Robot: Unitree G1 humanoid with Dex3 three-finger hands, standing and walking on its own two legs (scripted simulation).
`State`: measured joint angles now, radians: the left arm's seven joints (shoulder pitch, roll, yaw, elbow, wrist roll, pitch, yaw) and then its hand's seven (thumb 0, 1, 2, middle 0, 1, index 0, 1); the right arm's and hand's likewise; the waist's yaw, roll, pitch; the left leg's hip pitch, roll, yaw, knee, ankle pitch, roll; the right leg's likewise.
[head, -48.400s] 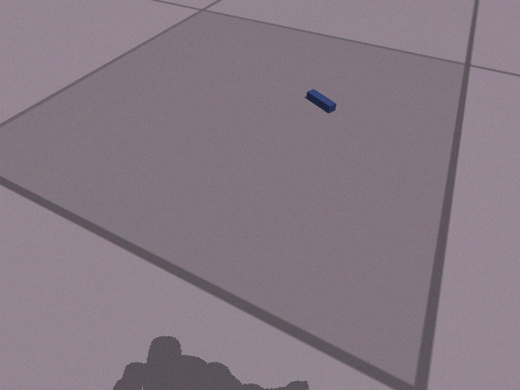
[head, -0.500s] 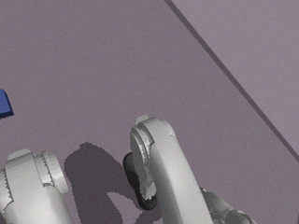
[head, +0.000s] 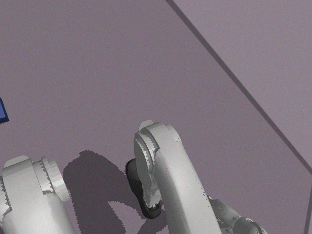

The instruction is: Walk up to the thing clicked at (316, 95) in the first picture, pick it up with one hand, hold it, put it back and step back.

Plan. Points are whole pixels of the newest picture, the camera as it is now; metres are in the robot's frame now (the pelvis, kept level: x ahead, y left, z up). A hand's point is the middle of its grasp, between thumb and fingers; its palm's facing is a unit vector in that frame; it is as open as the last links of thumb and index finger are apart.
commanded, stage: open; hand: left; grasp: from above
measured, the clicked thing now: out of the picture +0.42 +0.35 -0.27
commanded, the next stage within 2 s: withdraw in 0.46 s
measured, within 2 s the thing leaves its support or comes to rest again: neither
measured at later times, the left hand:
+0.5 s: hand out of the picture +0.41 +0.34 -0.24, palm faces -0.43 -0.17 -0.89, open 13.8 cm
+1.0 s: hand out of the picture +0.43 +0.37 -0.12, palm faces -0.29 -0.06 -0.96, open 14.0 cm
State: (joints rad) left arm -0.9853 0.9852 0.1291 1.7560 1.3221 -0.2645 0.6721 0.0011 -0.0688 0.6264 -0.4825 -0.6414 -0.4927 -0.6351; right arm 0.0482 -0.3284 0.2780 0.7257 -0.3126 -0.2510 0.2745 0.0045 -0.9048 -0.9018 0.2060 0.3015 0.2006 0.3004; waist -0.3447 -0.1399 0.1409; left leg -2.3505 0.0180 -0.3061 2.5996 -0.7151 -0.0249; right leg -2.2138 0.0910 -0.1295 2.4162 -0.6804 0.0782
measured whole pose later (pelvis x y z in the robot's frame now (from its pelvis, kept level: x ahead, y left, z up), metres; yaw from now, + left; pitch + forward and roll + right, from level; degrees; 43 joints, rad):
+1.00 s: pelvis +0.01 -0.01 +0.03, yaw +3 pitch +32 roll -12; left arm -0.84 0.77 0.09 1.32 1.17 -0.08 0.47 0.00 -0.49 0.97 -0.09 -0.99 -0.10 -0.98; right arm 0.13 -0.31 0.10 0.76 -0.18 -0.16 0.30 0.01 -0.91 -0.90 0.21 0.30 0.20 0.30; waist -0.22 0.01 -0.07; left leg -2.34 0.03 -0.23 2.48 -0.72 -0.03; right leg -2.22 0.06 -0.08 2.35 -0.71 0.07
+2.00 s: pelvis +0.00 -0.01 +0.08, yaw +9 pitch +34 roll -8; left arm -0.70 0.64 0.14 1.00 0.96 -0.13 0.16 0.00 0.10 0.83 -0.21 -0.53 -0.20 -0.53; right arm 0.21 -0.28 0.01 0.69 -0.08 -0.01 0.15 0.01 -0.90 -0.90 0.21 0.30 0.20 0.30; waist -0.15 0.05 -0.11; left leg -2.22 0.01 -0.15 2.29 -0.67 -0.03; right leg -2.13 0.01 -0.04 2.22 -0.70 0.06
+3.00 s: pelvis +0.08 +0.00 +0.41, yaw +16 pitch +12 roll -3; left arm 0.49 0.21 0.05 -0.13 -0.07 0.47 0.05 0.01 0.90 0.89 -0.20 -0.30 -0.20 -0.30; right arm 0.33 -0.22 0.03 0.52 0.02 -0.19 -0.18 0.02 -0.91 -0.90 0.21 0.30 0.20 0.30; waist -0.06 0.06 -0.20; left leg -0.78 0.05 -0.07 1.05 -0.49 -0.03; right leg -0.71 -0.01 -0.05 0.99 -0.49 0.02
